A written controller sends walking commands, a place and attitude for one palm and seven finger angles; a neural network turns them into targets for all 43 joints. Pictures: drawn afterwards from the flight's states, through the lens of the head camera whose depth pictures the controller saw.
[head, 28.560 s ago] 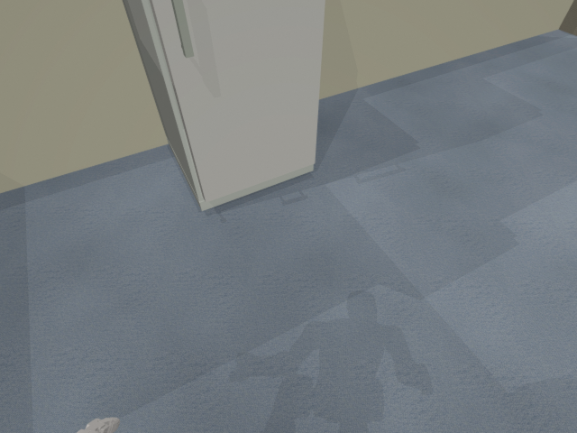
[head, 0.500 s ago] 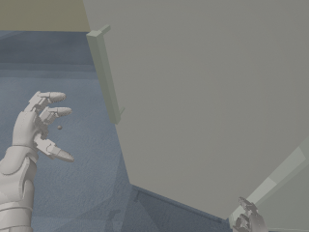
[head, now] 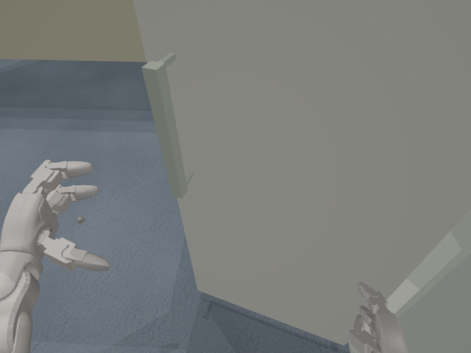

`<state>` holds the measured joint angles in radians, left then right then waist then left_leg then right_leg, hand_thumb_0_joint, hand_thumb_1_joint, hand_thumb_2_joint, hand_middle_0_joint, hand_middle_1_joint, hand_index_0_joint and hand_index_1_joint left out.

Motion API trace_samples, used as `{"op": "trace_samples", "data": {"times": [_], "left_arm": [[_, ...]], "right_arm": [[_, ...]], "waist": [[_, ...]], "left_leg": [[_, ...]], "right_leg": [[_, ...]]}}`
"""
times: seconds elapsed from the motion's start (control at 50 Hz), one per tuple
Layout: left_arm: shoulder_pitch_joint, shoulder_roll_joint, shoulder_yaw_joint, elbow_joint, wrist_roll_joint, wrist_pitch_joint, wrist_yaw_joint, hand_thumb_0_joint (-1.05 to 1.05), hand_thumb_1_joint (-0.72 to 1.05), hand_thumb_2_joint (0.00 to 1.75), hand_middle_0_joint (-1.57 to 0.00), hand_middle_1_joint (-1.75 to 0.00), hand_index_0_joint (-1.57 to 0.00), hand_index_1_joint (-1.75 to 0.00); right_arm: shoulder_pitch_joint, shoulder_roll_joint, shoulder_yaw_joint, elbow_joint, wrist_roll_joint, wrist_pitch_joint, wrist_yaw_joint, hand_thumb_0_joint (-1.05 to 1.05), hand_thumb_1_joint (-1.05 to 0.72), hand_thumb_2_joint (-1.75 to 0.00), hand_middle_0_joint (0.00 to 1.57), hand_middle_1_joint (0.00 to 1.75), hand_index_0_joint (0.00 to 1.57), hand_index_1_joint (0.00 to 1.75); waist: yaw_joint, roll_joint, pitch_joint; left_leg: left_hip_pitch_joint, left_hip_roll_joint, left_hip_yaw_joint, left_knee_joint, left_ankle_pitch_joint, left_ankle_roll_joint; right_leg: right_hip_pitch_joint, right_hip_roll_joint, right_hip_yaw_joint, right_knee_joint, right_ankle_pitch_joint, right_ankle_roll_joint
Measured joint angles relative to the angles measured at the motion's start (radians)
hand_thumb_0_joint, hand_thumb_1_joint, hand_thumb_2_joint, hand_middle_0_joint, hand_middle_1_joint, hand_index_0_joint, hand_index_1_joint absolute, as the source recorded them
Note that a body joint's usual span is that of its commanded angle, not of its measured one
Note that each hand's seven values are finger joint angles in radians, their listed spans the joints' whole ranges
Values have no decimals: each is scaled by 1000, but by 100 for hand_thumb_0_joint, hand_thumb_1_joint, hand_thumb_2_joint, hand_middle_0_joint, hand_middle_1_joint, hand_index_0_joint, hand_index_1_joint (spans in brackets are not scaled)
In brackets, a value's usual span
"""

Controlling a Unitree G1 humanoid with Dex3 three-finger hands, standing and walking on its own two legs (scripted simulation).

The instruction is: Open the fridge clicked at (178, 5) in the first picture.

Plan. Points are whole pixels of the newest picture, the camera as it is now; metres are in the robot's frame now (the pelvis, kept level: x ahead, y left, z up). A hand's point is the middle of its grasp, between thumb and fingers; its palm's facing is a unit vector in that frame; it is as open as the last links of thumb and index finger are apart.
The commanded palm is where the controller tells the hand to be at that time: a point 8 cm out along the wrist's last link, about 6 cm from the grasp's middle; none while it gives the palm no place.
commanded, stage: draw the hand back to the body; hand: left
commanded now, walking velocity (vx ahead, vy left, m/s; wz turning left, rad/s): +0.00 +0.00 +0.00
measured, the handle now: (175, 134) +0.45 +0.18 +0.15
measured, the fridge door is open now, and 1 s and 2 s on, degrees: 73 73 73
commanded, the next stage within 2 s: step back with the hand held close in 1.00 s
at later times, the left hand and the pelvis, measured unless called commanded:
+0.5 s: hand (64, 227) +0.22 +0.27 +0.16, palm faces +0.47 -0.81 -0.35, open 10.0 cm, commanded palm +0.17 +0.30 +0.17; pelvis +0.01 +0.00 +0.01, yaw -2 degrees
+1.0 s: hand (58, 238) +0.20 +0.26 +0.16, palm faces +0.48 -0.80 -0.36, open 7.4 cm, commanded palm +0.15 +0.30 +0.18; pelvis +0.01 +0.00 +0.01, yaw -1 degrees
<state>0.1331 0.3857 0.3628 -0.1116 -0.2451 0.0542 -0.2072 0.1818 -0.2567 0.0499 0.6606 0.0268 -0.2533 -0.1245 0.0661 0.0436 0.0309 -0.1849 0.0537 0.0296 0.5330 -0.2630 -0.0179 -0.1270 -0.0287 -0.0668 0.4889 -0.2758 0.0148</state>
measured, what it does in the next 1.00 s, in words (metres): stands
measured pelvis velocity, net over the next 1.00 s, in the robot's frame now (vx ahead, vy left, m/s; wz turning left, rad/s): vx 0.01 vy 0.00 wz -0.03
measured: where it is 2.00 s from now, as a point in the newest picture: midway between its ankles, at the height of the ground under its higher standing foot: outside the picture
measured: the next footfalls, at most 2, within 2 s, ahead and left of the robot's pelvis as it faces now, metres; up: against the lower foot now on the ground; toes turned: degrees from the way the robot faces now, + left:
none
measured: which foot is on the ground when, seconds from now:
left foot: down 0.00-1.00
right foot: down 0.00-1.00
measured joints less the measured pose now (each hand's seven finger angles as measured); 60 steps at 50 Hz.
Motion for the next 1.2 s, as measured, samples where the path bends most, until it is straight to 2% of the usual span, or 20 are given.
{"op": "trace_samples", "data": {"times": [0.04,0.1,0.16,0.24,0.46,0.74,0.9,1.16,1.2], "left_arm": [[37,-22,-3,-42,56,-38,126,-1,-41,26,-25,-107,-25,-107],[89,-53,-17,-92,118,-77,246,-1,-32,30,-25,-102,-24,-102],[117,-73,-39,-111,154,-102,309,-1,-23,35,-25,-96,-24,-96],[127,-78,-53,-108,179,-116,346,-1,-9,42,-24,-88,-24,-88],[235,-57,-42,-189,184,-134,347,0,30,61,-23,-65,-23,-65],[313,-64,-36,-244,184,-144,349,1,77,83,-22,-37,-21,-37],[292,-68,-37,-231,185,-145,352,1,87,88,-21,-31,-21,-31],[287,-63,-29,-233,184,-152,343,1,89,89,-21,-30,-21,-30],[286,-57,-5,-235,193,-180,344,1,89,89,-21,-30,-21,-30]], "right_arm": [[-13,13,-2,6,-17,-1,9,2,-90,-89,20,30,20,30],[-18,26,-8,21,-33,5,19,2,-90,-89,20,30,20,30],[-14,32,-13,44,-42,18,20,2,-90,-89,20,30,20,30],[-14,39,-17,72,-47,41,18,2,-90,-89,20,30,20,30],[-12,39,-37,58,-50,78,34,2,-90,-89,20,30,20,30],[-13,24,-57,46,-48,87,24,2,-90,-89,20,30,20,30],[-18,36,-48,51,-50,82,21,2,-90,-89,20,30,20,30],[-8,39,-43,47,-46,89,25,2,-90,-89,20,30,20,30],[-16,32,-33,37,-45,104,33,2,-90,-89,20,30,20,30]], "waist": [[-1,-1,13],[8,-1,26],[21,1,36],[26,3,45],[4,8,32],[18,14,34],[19,17,40],[14,17,43],[-1,18,27]], "left_leg": [[7,1,4,-18,11,0],[24,-1,13,-47,24,3],[46,-5,18,-71,34,6],[77,-11,23,-99,42,9],[124,-9,40,-131,40,7],[124,1,32,-120,35,0],[128,2,29,-124,42,-2],[119,3,29,-119,47,0],[65,9,23,-86,39,2]], "right_leg": [[6,2,4,-20,14,0],[19,1,11,-48,31,2],[39,-2,15,-70,40,5],[66,-7,18,-93,46,7],[102,-4,34,-116,45,8],[108,5,27,-112,41,1],[111,6,24,-113,46,-1],[106,8,24,-116,54,0],[64,12,20,-105,56,1]]}}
